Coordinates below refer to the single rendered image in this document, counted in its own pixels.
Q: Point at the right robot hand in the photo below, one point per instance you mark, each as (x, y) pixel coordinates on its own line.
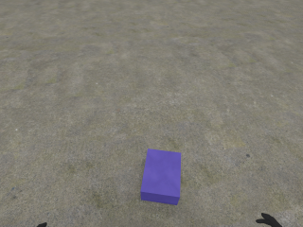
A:
(267, 219)

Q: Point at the carton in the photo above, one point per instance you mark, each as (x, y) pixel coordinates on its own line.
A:
(162, 177)

